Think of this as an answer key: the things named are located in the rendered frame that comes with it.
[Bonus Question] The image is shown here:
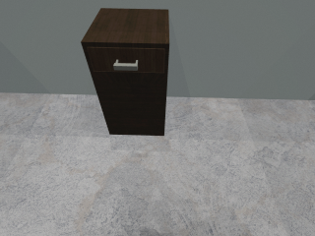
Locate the drawer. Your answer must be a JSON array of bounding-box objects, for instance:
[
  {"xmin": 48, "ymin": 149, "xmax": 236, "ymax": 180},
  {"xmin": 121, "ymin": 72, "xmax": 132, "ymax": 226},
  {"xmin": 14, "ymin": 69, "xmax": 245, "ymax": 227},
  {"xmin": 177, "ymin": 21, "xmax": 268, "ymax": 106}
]
[{"xmin": 88, "ymin": 46, "xmax": 164, "ymax": 73}]

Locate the handle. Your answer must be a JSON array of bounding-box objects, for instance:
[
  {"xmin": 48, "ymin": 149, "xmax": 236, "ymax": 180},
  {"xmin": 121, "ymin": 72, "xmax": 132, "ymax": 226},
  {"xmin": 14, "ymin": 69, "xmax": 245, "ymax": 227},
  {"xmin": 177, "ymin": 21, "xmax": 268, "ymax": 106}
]
[{"xmin": 113, "ymin": 59, "xmax": 138, "ymax": 71}]

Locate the cabinet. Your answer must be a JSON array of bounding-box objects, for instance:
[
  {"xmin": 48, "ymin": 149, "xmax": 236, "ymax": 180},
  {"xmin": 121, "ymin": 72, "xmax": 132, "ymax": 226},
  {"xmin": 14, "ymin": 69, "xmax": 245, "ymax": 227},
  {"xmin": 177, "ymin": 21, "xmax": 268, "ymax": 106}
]
[{"xmin": 81, "ymin": 8, "xmax": 169, "ymax": 136}]

